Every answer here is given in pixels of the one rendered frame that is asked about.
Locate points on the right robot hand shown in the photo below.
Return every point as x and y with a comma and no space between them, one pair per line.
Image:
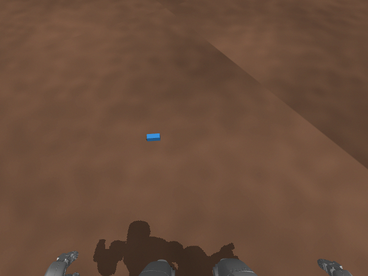
332,268

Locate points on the small box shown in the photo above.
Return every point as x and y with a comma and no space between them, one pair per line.
153,137

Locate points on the left robot hand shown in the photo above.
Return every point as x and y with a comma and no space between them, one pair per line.
59,267

